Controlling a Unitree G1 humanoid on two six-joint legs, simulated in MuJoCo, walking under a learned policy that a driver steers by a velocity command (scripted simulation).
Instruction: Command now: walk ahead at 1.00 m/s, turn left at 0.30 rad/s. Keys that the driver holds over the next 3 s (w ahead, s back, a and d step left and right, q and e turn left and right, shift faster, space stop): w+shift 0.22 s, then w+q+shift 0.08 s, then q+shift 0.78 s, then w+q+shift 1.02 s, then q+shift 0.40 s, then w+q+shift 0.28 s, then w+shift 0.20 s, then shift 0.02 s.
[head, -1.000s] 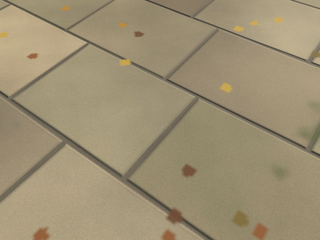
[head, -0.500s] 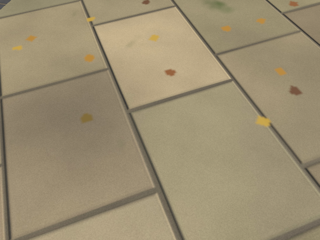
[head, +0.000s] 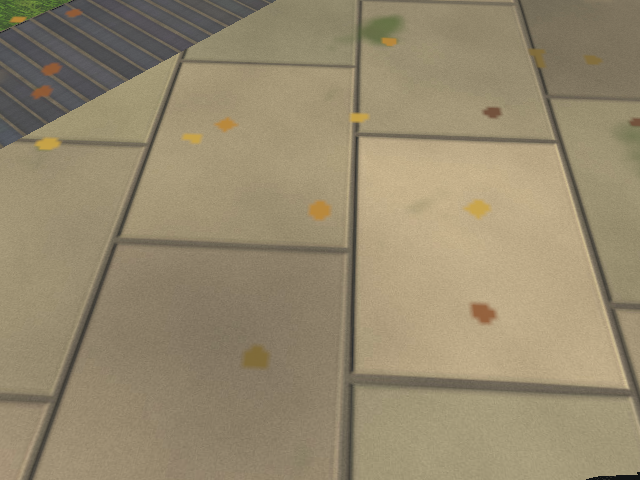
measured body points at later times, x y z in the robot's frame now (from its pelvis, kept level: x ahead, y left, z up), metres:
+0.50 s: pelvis +0.45 +0.05 +0.00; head +0.50 +0.06 +0.45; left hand +0.66 +0.31 -0.07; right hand +0.43 -0.25 -0.11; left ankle +0.35 +0.10 -0.74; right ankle +0.66 -0.07 -0.69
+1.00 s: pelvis +0.62 +0.09 -0.02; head +0.62 +0.13 +0.43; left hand +0.53 +0.38 -0.14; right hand +0.95 +0.00 -0.07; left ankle +0.60 +0.19 -0.74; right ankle +0.73 -0.01 -0.74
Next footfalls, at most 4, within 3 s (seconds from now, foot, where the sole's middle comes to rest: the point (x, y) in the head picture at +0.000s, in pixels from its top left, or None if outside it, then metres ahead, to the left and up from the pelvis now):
0.20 left None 0.39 0.10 -0.77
0.58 right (354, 362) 0.76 0.00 -0.77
1.00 left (254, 411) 0.63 0.22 -0.77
1.40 right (295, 336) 0.82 0.14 -0.77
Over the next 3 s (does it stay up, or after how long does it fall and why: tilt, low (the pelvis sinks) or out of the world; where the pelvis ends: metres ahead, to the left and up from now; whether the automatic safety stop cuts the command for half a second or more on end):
stays up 0.42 1.08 0.00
